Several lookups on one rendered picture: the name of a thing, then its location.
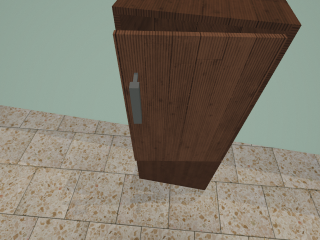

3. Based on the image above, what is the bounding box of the handle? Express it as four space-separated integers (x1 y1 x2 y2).
129 72 142 124

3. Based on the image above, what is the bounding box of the cupboard door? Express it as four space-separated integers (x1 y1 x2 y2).
113 30 288 162

